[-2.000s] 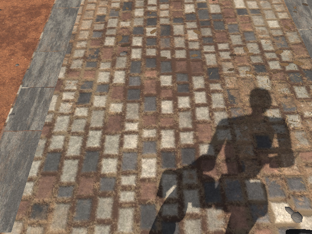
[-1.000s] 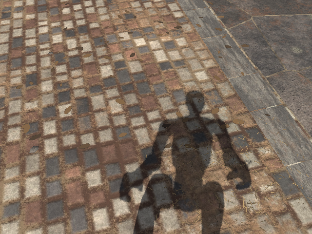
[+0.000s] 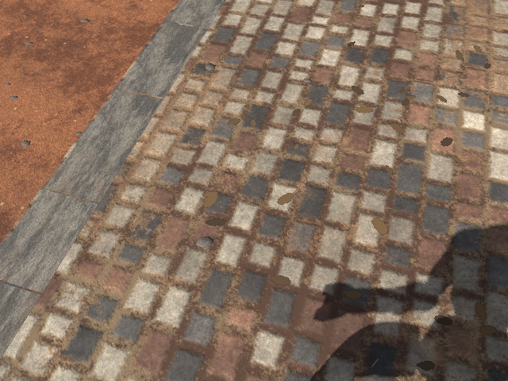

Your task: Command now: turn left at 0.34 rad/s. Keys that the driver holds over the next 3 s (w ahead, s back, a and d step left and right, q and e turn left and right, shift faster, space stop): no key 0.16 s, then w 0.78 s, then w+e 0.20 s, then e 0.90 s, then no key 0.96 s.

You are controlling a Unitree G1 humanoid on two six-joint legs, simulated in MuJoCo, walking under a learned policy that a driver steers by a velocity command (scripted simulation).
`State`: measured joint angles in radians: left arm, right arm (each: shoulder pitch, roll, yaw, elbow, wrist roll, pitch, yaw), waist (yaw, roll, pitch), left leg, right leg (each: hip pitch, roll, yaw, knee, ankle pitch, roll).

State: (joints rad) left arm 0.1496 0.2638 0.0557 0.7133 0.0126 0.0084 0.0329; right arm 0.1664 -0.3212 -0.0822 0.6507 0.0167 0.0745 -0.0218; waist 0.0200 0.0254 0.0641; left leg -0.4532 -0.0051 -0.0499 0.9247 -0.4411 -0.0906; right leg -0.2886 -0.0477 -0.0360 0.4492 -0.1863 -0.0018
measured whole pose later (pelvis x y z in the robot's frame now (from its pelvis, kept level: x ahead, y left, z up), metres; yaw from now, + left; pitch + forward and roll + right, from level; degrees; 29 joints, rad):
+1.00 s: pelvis +0.28 +0.01 -0.01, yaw +2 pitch +2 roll -1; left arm 0.43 0.28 0.04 0.92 -0.02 -0.06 0.00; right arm 0.01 -0.25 -0.03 0.66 0.02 -0.08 0.05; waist 0.10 0.03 0.04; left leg -0.58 0.04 0.00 0.51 0.01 0.03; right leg 0.13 0.03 -0.02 0.20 -0.36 -0.02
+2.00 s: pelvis +0.60 +0.04 -0.01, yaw -30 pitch +2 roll +0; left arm 0.16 0.32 0.09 0.59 -0.01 0.05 0.03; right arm 0.15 -0.29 -0.07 0.79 -0.01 -0.01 -0.01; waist 0.01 -0.04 0.03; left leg -0.32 -0.02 -0.06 0.54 -0.23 0.00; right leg -0.44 0.13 0.20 0.62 -0.28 -0.02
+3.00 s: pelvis +0.59 +0.02 +0.00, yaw -38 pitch -2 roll +0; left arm 0.21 0.24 0.04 0.84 0.01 0.02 0.02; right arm 0.20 -0.27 -0.03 0.99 -0.01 0.00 -0.04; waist -0.02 0.00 0.03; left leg -0.17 0.07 0.03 0.45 -0.26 -0.06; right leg -0.17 0.03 0.04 0.48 -0.28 -0.02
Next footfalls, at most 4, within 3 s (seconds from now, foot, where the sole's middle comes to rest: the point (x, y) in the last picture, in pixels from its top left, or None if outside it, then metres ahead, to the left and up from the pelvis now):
0.12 left None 0.04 0.14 -0.78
0.54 right None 0.16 -0.10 -0.78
1.04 left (227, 360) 0.49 0.14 -0.78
1.52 right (317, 300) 0.66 -0.10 -0.78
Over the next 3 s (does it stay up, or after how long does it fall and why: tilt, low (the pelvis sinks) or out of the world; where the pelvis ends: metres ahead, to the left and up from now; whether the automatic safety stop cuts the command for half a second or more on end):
stays up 0.59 0.02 0.00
